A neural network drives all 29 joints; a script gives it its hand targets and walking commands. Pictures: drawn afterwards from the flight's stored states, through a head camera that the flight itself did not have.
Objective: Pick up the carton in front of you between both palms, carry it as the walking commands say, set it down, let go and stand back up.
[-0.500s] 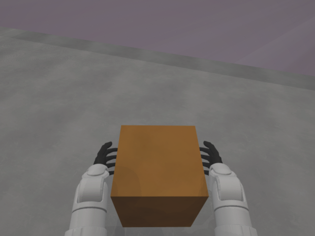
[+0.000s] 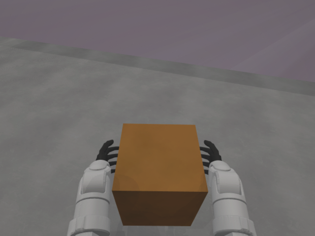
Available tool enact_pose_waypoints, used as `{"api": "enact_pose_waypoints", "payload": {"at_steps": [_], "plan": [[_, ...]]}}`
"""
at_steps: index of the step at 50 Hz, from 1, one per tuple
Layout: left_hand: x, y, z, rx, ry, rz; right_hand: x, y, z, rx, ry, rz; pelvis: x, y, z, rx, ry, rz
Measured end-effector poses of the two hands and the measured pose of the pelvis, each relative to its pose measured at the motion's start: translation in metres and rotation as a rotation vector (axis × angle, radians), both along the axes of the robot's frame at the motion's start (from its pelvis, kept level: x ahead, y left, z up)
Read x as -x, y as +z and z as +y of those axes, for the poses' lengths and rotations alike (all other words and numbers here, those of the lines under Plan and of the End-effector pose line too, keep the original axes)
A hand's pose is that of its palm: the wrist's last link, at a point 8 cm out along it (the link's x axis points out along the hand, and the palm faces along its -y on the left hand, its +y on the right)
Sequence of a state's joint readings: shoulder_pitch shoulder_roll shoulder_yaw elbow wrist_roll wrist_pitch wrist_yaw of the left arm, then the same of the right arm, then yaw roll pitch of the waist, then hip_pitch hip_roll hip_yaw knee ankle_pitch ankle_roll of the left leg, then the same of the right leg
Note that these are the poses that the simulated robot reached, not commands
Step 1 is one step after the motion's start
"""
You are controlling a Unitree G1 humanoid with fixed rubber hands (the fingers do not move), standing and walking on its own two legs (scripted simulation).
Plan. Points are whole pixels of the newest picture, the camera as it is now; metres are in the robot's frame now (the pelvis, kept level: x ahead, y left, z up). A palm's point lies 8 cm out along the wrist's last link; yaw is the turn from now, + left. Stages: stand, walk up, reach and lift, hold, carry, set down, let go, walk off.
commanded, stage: set down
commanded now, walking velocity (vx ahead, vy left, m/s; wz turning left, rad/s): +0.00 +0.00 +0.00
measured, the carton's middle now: (158, 176) +0.31 +0.00 -0.03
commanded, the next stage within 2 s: none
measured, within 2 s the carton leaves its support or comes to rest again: neither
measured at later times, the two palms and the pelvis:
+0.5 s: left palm (118, 182) +0.36 +0.14 -0.14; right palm (203, 188) +0.34 -0.16 -0.13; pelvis -0.02 +0.03 -0.06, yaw +0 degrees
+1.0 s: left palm (128, 184) +0.43 +0.12 -0.26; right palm (198, 192) +0.39 -0.17 -0.26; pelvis -0.05 +0.02 -0.19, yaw +1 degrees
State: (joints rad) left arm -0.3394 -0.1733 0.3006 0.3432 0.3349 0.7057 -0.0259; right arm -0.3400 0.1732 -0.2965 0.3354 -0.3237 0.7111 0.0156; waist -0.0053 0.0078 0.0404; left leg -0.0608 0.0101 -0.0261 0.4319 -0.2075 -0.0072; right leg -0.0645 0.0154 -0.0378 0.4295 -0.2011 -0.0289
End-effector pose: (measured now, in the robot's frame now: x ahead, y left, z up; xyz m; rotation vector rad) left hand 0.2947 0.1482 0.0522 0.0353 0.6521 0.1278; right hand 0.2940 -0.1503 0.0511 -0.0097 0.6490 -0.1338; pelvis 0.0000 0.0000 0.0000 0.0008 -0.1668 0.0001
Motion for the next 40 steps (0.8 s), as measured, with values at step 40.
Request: {"api": "enact_pose_waypoints", "payload": {"at_steps": [40], "plan": [[-0.108, -0.252, -0.018, 0.052, -0.050, 0.005, -0.084, -0.247, -0.017, -0.042, -0.126, -0.001, 0.040, -0.138, 0.019, 0.012, 0.011, 0.781]]}}
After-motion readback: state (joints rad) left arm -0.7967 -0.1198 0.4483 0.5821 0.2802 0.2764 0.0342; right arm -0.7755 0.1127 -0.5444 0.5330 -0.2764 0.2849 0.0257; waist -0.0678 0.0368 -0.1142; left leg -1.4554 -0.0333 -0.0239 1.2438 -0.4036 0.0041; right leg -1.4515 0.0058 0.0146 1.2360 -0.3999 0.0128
